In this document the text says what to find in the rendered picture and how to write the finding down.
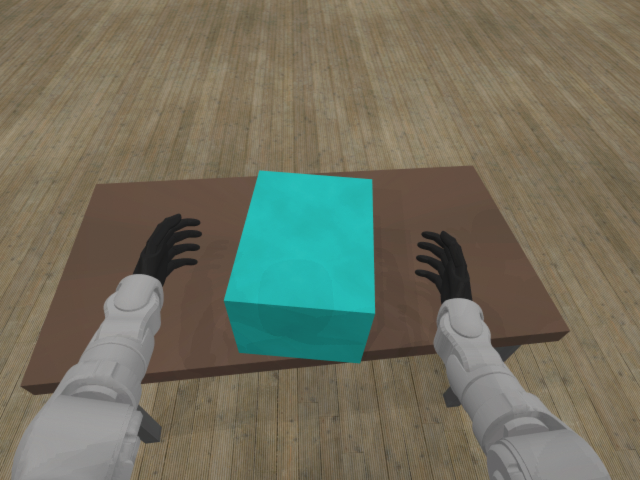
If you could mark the robot left upper arm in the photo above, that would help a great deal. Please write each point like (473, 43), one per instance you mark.
(84, 439)

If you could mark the carton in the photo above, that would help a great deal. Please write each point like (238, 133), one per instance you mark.
(302, 283)

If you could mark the robot right hand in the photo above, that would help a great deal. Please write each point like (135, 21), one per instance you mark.
(453, 280)

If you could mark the right robot forearm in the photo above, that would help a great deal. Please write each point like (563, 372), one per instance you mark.
(497, 404)

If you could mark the table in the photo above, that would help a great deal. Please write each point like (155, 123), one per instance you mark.
(195, 339)

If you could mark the robot left hand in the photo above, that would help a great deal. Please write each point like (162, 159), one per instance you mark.
(156, 258)

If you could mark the left robot forearm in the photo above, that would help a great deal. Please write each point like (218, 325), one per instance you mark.
(116, 359)

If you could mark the robot right upper arm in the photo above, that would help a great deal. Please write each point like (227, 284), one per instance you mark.
(552, 455)

